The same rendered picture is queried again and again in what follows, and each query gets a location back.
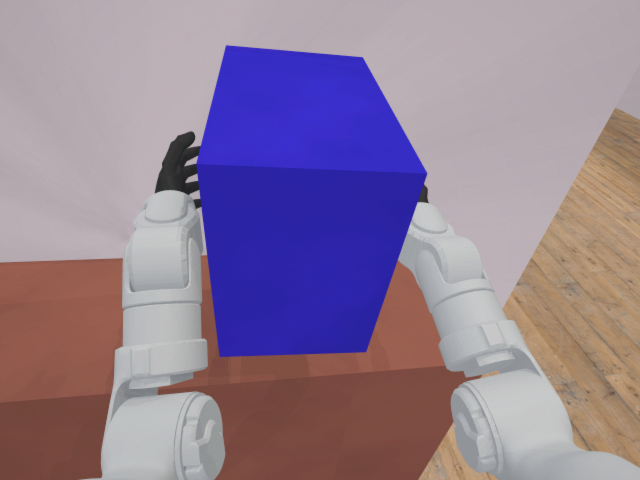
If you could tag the robot right forearm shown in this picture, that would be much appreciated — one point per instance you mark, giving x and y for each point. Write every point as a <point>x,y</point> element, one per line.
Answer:
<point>476,336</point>

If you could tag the carton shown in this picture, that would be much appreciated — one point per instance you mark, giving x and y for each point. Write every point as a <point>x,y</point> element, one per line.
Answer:
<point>308,185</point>

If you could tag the left robot upper arm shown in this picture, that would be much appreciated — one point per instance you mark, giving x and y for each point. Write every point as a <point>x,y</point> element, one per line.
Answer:
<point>165,437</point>

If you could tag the left robot hand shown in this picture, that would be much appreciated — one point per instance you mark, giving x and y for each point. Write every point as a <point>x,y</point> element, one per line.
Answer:
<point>173,173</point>

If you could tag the pedestal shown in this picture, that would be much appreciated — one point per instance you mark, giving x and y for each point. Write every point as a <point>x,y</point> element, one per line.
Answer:
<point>374,415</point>

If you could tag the right robot hand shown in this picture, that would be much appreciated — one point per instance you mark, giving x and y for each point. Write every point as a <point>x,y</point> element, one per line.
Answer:
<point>423,195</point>

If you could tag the right robot upper arm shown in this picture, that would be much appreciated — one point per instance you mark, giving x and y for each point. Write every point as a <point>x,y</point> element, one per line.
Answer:
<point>512,426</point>

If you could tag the robot left forearm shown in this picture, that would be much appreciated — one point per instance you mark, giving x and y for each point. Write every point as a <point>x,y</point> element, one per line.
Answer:
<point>161,293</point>

